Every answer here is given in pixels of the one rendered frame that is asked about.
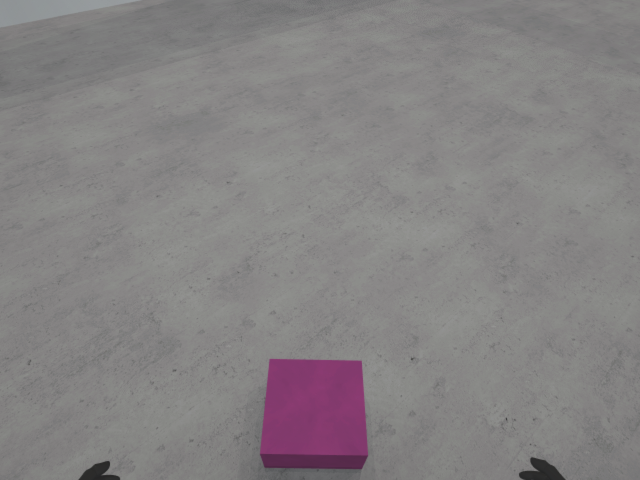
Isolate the robot right hand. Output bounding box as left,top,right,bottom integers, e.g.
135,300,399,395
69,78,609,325
519,457,565,480

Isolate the carton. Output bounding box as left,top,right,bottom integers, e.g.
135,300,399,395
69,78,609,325
260,359,368,469

